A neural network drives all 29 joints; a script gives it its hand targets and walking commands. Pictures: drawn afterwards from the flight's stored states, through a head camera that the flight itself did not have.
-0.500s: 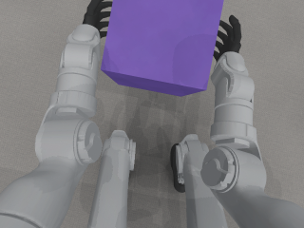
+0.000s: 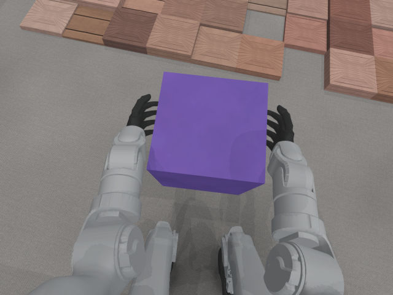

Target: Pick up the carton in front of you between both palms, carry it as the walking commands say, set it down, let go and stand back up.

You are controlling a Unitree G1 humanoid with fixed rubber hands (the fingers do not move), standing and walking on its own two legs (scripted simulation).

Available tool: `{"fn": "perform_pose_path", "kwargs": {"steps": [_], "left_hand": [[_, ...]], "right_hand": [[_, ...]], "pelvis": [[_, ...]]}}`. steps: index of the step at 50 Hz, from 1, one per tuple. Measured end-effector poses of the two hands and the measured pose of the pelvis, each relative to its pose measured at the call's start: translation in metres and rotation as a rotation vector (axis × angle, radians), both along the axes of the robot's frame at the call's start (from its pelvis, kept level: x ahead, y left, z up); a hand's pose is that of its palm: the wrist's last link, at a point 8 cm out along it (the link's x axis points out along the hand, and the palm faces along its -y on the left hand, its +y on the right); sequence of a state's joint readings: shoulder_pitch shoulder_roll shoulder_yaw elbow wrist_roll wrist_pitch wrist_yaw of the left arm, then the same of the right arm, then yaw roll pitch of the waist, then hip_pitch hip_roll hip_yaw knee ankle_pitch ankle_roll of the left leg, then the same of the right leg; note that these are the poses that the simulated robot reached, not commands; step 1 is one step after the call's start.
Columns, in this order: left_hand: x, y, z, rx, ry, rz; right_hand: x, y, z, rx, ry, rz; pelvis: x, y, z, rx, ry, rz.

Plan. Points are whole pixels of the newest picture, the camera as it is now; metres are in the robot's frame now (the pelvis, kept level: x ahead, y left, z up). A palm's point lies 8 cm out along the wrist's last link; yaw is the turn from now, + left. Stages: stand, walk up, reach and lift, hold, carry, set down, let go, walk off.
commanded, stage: reach and lift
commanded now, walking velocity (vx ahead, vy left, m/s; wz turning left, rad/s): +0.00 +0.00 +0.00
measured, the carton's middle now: (206, 143) +0.44 +0.00 -0.11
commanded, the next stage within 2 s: hold in 1.72 s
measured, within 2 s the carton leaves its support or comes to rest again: neither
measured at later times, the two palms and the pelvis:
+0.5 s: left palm (116, 125) +0.37 +0.15 +0.11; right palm (328, 133) +0.37 -0.15 +0.12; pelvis +0.04 -0.01 +0.12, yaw +1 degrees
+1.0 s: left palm (97, 124) +0.34 +0.14 +0.18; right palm (367, 128) +0.35 -0.15 +0.19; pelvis +0.04 -0.01 +0.16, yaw +1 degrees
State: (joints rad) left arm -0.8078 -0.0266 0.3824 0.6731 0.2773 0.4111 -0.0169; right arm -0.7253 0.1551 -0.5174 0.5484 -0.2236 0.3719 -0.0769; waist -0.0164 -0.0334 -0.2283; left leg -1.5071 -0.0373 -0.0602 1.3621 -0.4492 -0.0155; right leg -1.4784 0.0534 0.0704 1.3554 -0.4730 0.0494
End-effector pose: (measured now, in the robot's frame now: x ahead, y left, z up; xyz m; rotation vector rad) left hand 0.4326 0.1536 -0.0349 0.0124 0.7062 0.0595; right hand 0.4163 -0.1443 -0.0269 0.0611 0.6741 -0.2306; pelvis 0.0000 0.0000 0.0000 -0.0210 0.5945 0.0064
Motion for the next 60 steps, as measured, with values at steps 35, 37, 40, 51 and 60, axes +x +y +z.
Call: {"fn": "perform_pose_path", "kwargs": {"steps": [35, 37, 40, 51, 60], "left_hand": [[-0.083, -0.011, 0.202, 0.022, -0.032, 0.082], [-0.086, -0.011, 0.209, 0.028, -0.032, 0.078], [-0.089, -0.011, 0.215, 0.033, -0.023, 0.075], [-0.093, -0.009, 0.216, 0.027, -0.008, 0.078], [-0.087, -0.008, 0.222, 0.032, -0.017, 0.071]], "right_hand": [[-0.055, -0.011, 0.201, -0.035, -0.029, 0.122], [-0.057, -0.011, 0.208, -0.043, -0.029, 0.128], [-0.060, -0.011, 0.214, -0.048, -0.019, 0.134], [-0.065, -0.009, 0.214, -0.043, -0.005, 0.127], [-0.061, -0.008, 0.219, -0.051, -0.013, 0.127]], "pelvis": [[0.056, -0.012, 0.153, 0.029, -0.547, 0.009], [0.056, -0.013, 0.156, 0.029, -0.579, 0.009], [0.054, -0.013, 0.158, 0.030, -0.618, 0.008], [0.043, -0.010, 0.158, 0.029, -0.662, 0.011], [0.047, -0.008, 0.160, 0.028, -0.667, 0.007]]}}
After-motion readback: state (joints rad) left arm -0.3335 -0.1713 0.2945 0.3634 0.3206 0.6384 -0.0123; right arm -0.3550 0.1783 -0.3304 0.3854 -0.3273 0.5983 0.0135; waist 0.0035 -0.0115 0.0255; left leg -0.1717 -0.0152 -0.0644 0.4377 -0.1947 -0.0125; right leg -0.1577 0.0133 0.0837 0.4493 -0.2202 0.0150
